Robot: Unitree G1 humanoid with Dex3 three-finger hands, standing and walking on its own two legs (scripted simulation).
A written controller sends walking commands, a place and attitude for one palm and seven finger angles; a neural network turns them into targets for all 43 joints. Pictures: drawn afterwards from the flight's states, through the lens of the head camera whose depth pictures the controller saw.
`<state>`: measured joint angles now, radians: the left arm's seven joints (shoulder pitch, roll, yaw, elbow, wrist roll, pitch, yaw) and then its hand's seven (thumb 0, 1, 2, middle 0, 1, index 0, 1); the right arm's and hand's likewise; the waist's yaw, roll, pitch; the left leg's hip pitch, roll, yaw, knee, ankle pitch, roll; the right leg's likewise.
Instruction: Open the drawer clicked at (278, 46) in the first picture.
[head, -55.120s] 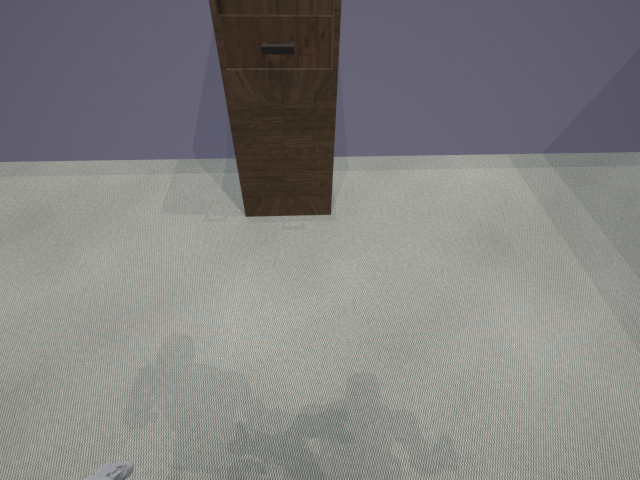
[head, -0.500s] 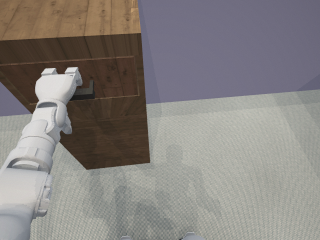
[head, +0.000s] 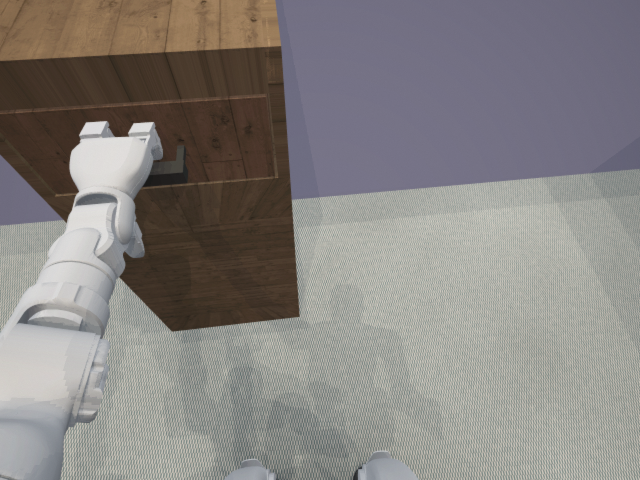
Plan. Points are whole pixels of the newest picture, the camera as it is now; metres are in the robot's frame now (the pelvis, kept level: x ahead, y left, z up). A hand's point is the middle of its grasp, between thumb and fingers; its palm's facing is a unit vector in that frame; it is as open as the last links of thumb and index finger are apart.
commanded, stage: lower the fingers behind the handle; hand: left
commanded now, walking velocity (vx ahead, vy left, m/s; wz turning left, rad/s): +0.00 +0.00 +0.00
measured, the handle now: (149, 164) +0.54 +0.23 +0.04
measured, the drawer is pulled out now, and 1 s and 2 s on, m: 0.00 0.00 0.00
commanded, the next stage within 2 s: lift the fingers back up to retry in 0.14 s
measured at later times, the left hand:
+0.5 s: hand (130, 188) +0.49 +0.24 +0.05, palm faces -0.04 -0.01 -1.00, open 13.8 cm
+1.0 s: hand (113, 162) +0.49 +0.24 +0.09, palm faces -0.03 +0.00 -1.00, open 13.6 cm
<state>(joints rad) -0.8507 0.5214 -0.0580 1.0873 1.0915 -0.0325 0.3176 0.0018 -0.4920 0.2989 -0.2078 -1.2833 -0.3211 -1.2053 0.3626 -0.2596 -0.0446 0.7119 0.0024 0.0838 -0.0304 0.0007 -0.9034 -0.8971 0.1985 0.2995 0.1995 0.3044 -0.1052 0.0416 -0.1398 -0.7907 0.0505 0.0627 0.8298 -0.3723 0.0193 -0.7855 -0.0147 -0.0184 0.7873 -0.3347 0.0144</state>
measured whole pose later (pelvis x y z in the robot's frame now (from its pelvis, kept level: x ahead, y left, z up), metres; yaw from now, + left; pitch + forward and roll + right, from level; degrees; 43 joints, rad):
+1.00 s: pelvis +0.04 -0.01 +0.02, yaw +1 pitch +14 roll -1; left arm -0.75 0.51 -0.05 0.92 1.05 -0.03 0.21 0.00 -0.49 0.30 -0.35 -1.22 -0.36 -1.22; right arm 0.30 -0.26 -0.05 0.71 0.02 0.10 -0.04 0.00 -0.90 -0.90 0.20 0.30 0.20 0.30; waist -0.06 0.06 -0.11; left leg -0.54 0.04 0.05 0.64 -0.34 0.00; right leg -0.54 -0.01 -0.03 0.62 -0.32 0.00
